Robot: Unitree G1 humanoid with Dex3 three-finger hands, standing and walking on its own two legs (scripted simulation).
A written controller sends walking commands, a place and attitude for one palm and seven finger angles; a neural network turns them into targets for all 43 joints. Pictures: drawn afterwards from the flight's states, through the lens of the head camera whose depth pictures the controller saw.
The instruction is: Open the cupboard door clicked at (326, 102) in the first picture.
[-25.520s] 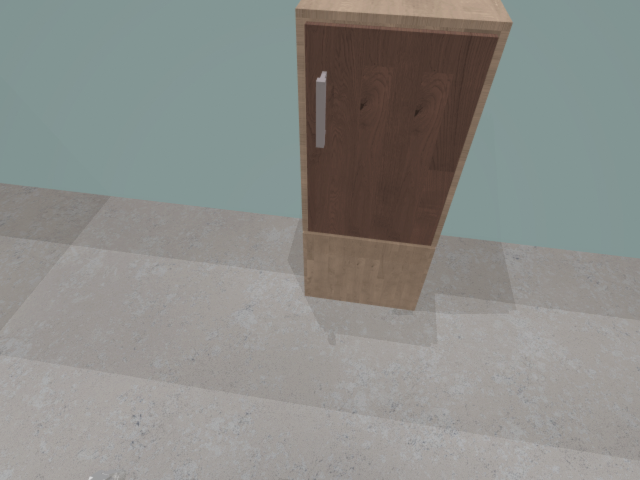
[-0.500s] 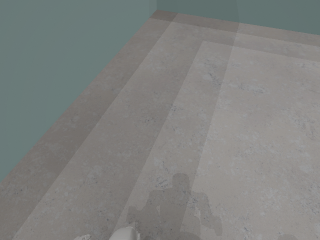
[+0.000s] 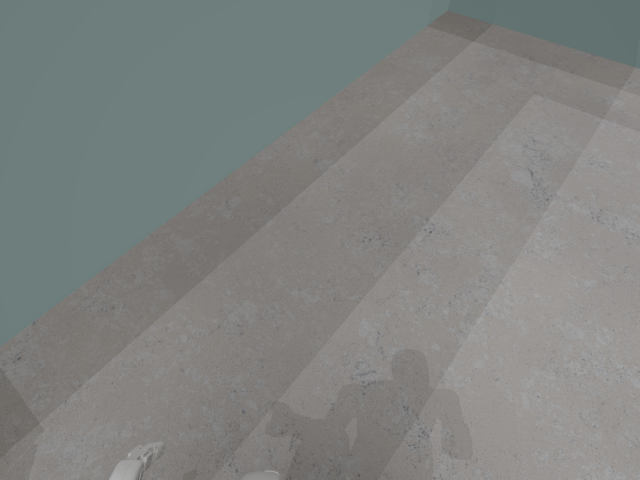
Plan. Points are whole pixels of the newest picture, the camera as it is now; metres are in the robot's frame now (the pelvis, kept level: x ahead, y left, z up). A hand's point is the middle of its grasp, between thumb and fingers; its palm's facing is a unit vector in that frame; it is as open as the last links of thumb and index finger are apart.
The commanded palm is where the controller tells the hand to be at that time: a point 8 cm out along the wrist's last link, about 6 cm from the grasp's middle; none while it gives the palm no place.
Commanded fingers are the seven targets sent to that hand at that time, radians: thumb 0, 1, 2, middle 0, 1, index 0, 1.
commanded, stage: turn to face it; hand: left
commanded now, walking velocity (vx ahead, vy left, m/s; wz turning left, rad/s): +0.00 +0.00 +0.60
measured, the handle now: out of the picture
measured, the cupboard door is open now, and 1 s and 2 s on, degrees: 46 46 46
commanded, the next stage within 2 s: none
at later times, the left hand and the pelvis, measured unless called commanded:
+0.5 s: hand out of the picture -0.01 +0.21 -0.17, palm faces +0.37 -0.89 -0.26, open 7.3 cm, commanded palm none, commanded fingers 0.00 0.90 0.90 -0.20 -0.30 -0.20 -0.30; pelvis +0.01 -0.01 +0.00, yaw +20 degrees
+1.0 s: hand out of the picture +0.00 +0.13 -0.14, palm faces +0.60 -0.76 -0.26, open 7.3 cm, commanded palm none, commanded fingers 0.00 0.90 0.90 -0.20 -0.30 -0.20 -0.30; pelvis +0.04 -0.07 +0.01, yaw +38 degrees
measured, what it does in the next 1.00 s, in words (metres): steps on the spot, turning left: left foot, then right foot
